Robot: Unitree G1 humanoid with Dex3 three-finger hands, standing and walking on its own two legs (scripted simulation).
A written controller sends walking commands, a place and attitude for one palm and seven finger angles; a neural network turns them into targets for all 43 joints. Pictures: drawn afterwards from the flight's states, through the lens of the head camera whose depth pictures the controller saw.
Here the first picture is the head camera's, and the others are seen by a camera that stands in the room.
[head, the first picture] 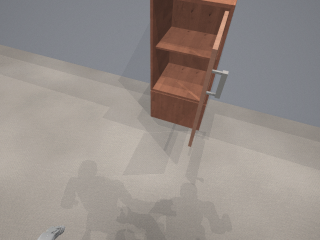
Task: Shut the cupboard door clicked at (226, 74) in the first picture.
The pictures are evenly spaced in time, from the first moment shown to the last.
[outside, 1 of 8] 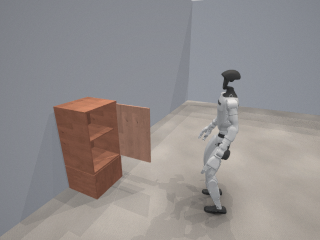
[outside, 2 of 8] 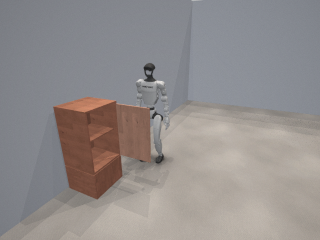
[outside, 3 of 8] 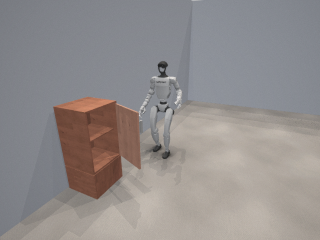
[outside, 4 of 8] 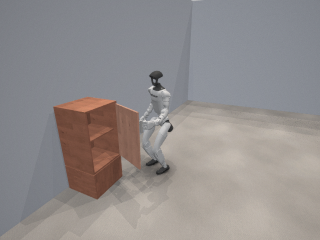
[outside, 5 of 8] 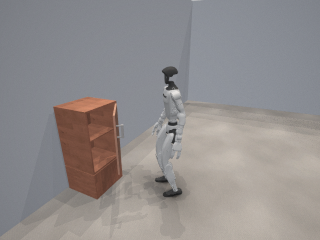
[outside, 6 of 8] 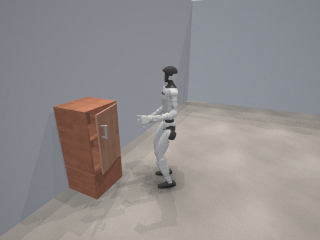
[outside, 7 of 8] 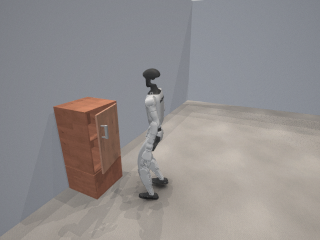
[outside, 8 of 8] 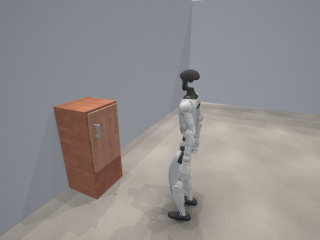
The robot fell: no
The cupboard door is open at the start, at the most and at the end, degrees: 91 91 0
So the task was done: yes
